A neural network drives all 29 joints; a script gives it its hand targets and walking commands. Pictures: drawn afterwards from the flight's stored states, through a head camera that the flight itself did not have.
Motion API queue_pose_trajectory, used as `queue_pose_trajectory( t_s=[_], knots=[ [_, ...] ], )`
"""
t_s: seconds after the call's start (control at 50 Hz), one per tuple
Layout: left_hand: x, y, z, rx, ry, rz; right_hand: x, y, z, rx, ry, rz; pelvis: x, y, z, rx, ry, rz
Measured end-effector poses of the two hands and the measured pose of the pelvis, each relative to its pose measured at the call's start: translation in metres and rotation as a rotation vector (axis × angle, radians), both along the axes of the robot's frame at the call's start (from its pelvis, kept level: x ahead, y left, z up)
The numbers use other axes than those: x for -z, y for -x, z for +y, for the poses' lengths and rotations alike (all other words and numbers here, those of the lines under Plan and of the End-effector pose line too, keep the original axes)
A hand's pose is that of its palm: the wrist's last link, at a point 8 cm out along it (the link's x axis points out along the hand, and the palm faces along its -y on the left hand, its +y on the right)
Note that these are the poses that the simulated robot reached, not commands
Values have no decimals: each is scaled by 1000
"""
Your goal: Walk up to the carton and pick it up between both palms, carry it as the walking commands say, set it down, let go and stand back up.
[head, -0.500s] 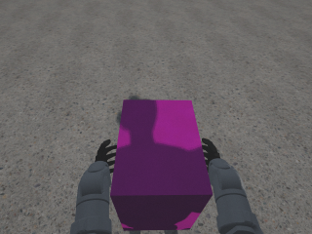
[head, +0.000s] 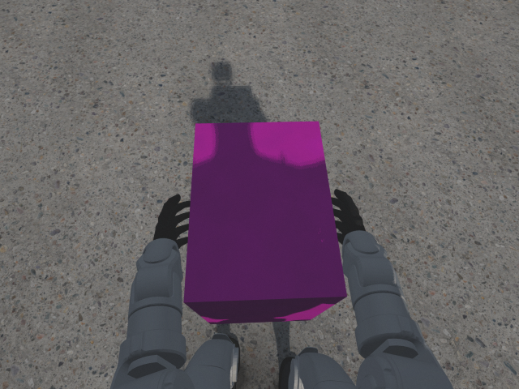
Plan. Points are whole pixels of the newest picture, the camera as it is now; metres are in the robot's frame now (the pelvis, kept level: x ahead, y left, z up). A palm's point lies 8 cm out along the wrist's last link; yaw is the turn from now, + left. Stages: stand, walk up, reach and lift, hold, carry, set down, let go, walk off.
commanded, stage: set down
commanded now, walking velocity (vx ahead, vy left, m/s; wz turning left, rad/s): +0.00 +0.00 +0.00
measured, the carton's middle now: (259, 233) +0.37 +0.05 -0.11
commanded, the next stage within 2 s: none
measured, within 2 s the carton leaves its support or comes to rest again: neither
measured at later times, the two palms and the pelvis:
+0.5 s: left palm (171, 238) +0.34 +0.22 -0.11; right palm (329, 231) +0.39 -0.08 -0.11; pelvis -0.01 +0.00 -0.06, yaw +1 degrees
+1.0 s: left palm (179, 241) +0.37 +0.22 -0.20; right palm (316, 230) +0.42 -0.07 -0.20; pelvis -0.02 +0.01 -0.14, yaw +2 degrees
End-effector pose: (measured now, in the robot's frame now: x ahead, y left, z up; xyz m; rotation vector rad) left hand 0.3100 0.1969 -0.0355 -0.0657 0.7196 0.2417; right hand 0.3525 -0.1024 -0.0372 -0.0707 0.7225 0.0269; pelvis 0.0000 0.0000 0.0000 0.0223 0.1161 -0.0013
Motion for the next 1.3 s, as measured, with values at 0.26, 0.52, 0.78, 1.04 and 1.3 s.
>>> queue_pose_trajectory(
  t_s=[0.26,0.52,0.78,1.04,1.3],
  knots=[
    [43,-16,10,0,-3,-18,41,-20,11,13,-15,-15,25,5,-4,-21,20,184],
    [80,-36,19,-12,17,-25,79,-37,20,22,-19,-19,61,9,6,-22,31,316],
    [126,-49,22,-34,23,-21,123,-55,25,11,-15,-16,101,16,12,-16,34,414],
    [170,-60,28,-66,14,-18,167,-74,33,-12,-20,-13,141,21,7,-48,41,496],
    [213,-72,31,-73,0,-17,211,-90,37,-19,-18,-15,177,23,2,-50,45,567]
  ],
)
